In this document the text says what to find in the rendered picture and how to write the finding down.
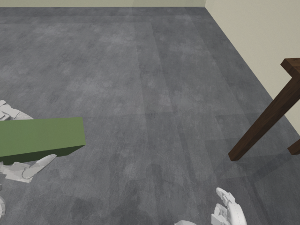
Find table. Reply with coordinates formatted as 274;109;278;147
228;58;300;161

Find sponge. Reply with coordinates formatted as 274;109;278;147
0;117;86;165

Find right robot hand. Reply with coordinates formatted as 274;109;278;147
211;187;247;225

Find left robot hand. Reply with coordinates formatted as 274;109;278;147
0;100;57;183

